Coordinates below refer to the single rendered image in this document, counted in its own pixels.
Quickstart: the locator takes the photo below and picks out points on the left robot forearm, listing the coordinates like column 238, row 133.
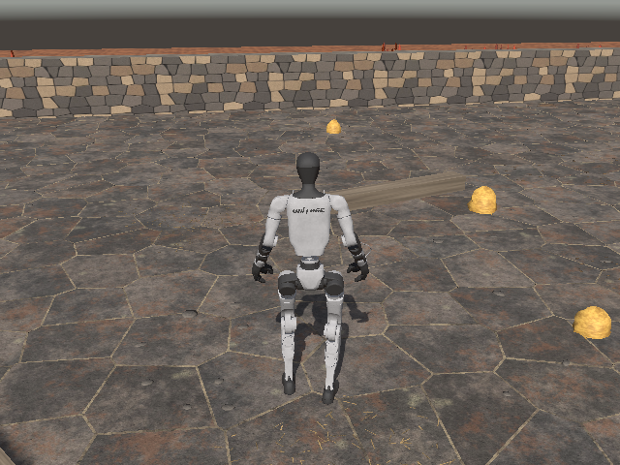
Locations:
column 263, row 254

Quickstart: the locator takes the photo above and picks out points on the robot right shin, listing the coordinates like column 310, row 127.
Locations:
column 332, row 351

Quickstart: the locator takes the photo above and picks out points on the right robot forearm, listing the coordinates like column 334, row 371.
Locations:
column 358, row 253

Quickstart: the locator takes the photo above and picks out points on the robot right hand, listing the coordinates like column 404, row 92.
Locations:
column 355, row 268

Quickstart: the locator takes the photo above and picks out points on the robot left upper arm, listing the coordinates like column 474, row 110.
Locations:
column 278, row 205

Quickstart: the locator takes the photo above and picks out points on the robot right upper arm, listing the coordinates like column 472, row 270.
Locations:
column 344, row 217

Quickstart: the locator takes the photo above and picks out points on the robot left shin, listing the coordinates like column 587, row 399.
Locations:
column 288, row 350

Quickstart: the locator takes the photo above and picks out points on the robot left hand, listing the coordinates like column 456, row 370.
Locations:
column 256, row 271

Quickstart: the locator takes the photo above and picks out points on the robot shin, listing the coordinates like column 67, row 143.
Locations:
column 332, row 351
column 288, row 350

